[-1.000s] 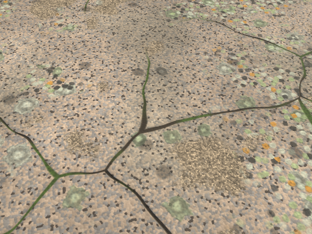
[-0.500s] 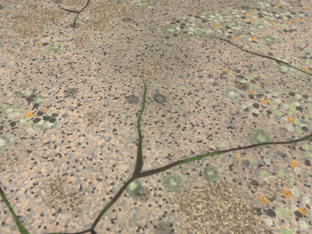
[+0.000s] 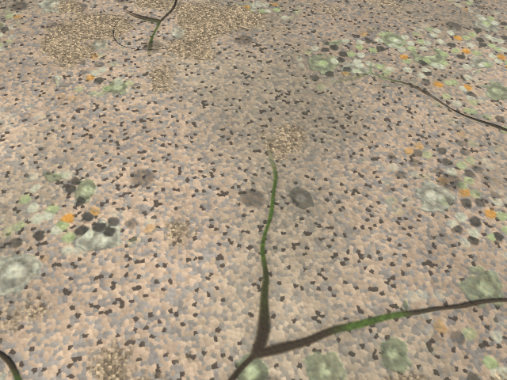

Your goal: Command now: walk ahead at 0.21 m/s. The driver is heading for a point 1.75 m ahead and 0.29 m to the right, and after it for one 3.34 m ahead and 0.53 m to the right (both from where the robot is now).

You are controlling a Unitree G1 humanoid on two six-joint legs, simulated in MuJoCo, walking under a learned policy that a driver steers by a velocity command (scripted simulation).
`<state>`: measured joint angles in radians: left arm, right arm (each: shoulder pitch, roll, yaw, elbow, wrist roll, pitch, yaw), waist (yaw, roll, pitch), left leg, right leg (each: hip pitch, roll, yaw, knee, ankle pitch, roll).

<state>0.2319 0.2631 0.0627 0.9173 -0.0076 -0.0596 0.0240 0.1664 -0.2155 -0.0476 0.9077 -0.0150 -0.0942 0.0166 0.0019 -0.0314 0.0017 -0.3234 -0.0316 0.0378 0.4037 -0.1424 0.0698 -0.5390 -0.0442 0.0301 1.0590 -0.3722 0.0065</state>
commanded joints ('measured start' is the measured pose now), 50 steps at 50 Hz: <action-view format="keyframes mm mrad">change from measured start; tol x4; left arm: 1 91 14 7 -24 5 13 10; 10 -57 33 10 -35 10 36 10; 13 -53 136 34 -23 16 37 16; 17 -123 43 19 -17 10 47 3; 50 -114 34 10 117 7 66 15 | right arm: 1 -30 -121 -21 -32 -7 -7 -14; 10 -12 -121 -11 41 17 30 -35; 14 166 -64 -1 89 1 32 -35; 17 57 -93 -5 81 9 65 -47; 50 118 -62 10 185 8 76 -58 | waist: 1 52 125 -131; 10 32 119 -87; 12 15 47 -105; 14 -62 -114 -126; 17 -26 -48 -29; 24 -19 0 -61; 50 -9 29 35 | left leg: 1 112 244 -128 -97 790 163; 4 94 224 -83 -105 749 140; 9 110 234 -122 -95 470 130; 11 99 185 -123 -45 289 76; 13 -2 68 -70 14 -8 6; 15 31 37 -21 -2 -114 -29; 25 96 65 -32 39 45 -31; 50 48 73 -35 -19 -136 -40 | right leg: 1 55 -34 14 -157 106 14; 5 153 -15 -4 -342 239 17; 9 200 -10 0 -478 233 -5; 11 306 -10 0 -647 389 -38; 12 389 -64 50 -638 578 -56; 13 486 -110 79 -589 658 -99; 15 378 -82 88 -623 375 -110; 16 342 -64 76 -630 339 -91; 24 384 -31 38 -564 508 -86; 50 360 6 16 -611 284 -61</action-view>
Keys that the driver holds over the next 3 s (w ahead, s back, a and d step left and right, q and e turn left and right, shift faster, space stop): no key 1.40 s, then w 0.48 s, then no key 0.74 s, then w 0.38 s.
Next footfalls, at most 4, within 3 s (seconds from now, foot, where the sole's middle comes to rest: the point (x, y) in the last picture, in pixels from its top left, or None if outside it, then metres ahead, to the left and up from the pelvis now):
0.22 right None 0.16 -0.15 -0.78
2.14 left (240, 363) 0.51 0.03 -0.78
2.46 right None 0.45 -0.20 -0.78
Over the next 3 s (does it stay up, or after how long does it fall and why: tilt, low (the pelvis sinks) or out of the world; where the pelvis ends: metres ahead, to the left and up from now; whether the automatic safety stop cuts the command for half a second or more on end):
stays up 0.53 -0.04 0.00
